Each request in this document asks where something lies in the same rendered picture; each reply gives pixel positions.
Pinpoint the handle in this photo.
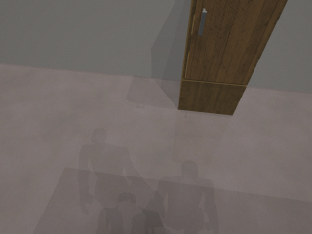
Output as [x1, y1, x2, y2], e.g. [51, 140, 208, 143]
[198, 8, 207, 36]

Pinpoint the cupboard door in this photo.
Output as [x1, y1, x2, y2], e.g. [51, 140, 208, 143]
[185, 0, 285, 85]

